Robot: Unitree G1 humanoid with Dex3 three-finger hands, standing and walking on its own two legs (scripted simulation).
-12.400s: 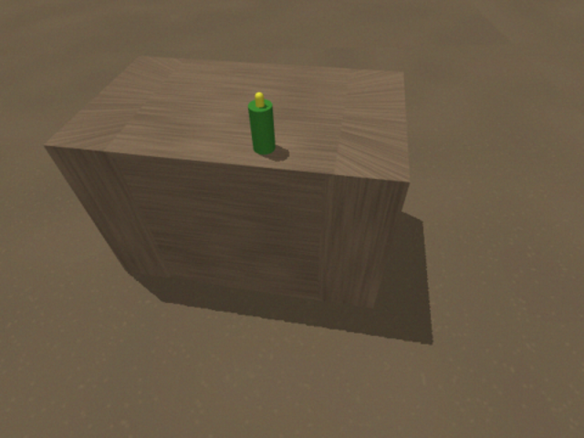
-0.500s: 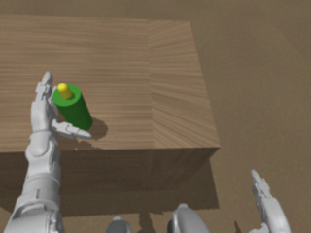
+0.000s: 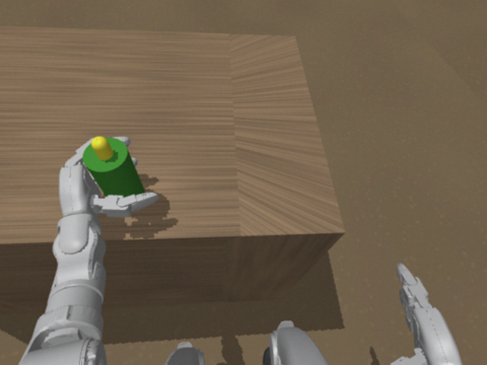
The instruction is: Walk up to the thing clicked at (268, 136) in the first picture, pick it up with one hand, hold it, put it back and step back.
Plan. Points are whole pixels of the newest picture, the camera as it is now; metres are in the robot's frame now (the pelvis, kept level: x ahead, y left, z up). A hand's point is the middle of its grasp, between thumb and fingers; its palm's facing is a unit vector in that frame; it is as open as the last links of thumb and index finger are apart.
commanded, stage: close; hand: left
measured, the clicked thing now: (115, 172) +0.43 +0.19 +0.04
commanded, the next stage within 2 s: settle in 0.20 s
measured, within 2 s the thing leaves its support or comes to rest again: leaves its support in 0.54 s
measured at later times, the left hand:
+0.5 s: hand (122, 172) +0.44 +0.18 +0.03, palm faces +0.14 -0.99 -0.01, open 8.8 cm
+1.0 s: hand (109, 144) +0.45 +0.19 +0.08, palm faces +0.14 -0.99 -0.01, open 8.9 cm
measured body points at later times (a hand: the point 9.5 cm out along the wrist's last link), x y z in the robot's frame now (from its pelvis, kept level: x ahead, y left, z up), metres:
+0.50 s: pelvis -0.01 +0.00 +0.00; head +0.10 +0.02 +0.43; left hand +0.42 +0.24 +0.03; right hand +0.15 -0.25 -0.01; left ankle -0.01 +0.12 -0.66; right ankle +0.05 -0.14 -0.66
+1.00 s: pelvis +0.01 +0.00 +0.02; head +0.10 +0.01 +0.46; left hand +0.44 +0.24 +0.08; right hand +0.16 -0.25 -0.01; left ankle -0.01 +0.12 -0.66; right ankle +0.05 -0.14 -0.66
